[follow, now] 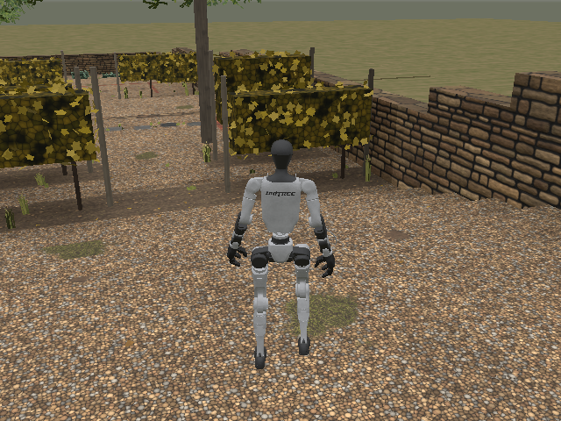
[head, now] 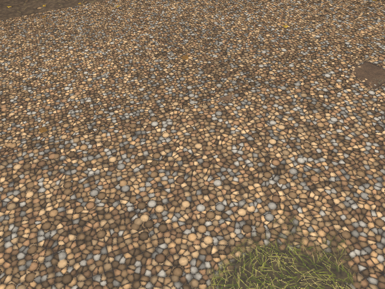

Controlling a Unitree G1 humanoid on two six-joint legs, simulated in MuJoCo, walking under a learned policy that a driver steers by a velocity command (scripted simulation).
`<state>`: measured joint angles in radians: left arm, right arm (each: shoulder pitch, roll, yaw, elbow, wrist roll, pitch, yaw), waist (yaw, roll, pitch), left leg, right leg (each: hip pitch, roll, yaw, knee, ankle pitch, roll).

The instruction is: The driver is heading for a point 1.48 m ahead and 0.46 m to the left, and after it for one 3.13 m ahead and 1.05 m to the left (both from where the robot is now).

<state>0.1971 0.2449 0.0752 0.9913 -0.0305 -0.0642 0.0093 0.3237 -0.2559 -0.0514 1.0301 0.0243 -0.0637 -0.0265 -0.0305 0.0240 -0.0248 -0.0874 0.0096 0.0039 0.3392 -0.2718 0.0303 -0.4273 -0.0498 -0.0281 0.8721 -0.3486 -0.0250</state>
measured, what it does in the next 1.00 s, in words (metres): walks ahead, turning left: right foot, then left foot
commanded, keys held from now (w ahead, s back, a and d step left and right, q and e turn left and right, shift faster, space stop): w+shift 0.10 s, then w+q+shift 0.08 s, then q+shift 0.60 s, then shift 0.22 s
